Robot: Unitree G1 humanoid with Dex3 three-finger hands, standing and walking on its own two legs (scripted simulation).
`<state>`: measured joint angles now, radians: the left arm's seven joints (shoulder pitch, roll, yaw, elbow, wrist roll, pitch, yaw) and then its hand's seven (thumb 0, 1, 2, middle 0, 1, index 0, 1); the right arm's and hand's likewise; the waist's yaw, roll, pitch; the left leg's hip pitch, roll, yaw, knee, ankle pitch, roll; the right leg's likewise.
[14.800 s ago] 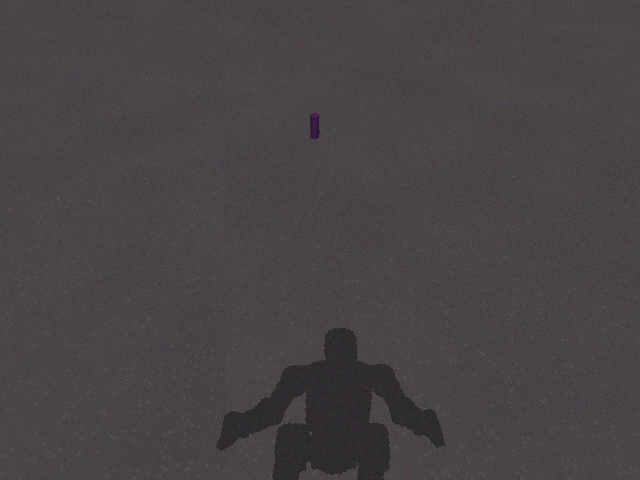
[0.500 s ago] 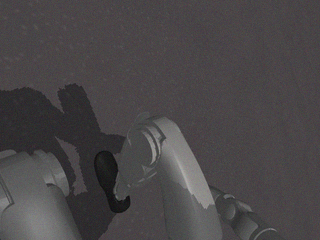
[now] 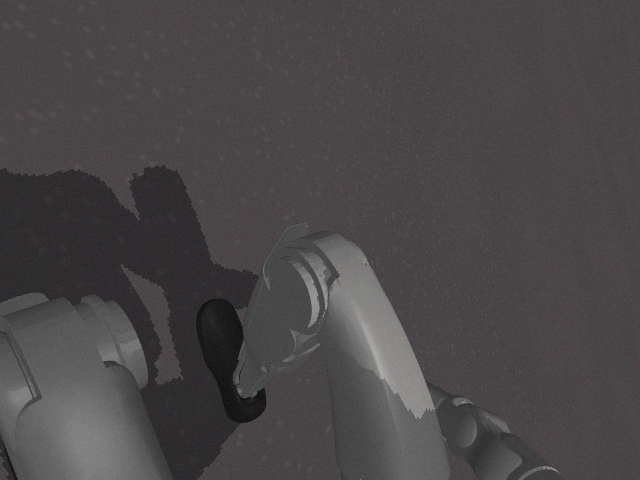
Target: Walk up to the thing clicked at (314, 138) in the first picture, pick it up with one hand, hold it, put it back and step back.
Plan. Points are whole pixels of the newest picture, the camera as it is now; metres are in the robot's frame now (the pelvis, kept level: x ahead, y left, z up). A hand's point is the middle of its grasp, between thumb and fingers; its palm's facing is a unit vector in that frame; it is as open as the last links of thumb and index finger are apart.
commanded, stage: settle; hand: left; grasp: from the side
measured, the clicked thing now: out of the picture +0.47 +0.22 -0.25
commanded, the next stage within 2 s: lift in 1.30 s
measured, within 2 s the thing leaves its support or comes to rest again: leaves its support in 0.02 s
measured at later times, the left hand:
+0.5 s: hand out of the picture +0.46 +0.21 -0.09, palm faces +0.05 -0.99 -0.10, open 4.5 cm
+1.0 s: hand out of the picture +0.47 +0.22 -0.02, palm faces +0.07 -0.99 -0.09, open 4.3 cm
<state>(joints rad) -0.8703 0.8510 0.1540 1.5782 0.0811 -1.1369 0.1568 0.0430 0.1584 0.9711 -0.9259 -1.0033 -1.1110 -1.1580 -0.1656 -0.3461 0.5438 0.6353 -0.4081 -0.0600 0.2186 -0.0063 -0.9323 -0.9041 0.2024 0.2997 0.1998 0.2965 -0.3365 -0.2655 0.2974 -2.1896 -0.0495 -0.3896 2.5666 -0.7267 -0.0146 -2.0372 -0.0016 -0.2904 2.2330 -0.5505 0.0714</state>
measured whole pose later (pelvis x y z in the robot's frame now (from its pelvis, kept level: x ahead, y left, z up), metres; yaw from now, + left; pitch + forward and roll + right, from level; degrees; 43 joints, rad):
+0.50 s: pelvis +0.00 -0.01 +0.02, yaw +4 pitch +25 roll -15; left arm -0.77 0.60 0.10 1.18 -0.01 -0.83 0.01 0.02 0.08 1.10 -0.99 -1.08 -1.30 -1.33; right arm 0.05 -0.33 0.31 0.65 -0.22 -0.01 0.21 0.00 -0.92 -0.90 0.20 0.30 0.20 0.30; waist -0.26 -0.08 0.09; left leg -2.22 -0.02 -0.24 2.45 -0.69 0.01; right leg -2.12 -0.03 -0.18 2.22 -0.55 0.05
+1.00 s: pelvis +0.02 -0.02 +0.03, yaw +9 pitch +32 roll -9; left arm -0.76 0.46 0.18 1.01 -0.04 -0.63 -0.12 0.03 0.03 1.18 -1.02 -1.12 -1.47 -1.54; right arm 0.09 -0.30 0.15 0.61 -0.11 0.06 0.12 0.00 -0.93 -0.90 0.20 0.30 0.20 0.30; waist -0.20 0.00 -0.06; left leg -2.21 -0.02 -0.13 2.37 -0.73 -0.01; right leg -2.18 -0.05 -0.09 2.23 -0.62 0.03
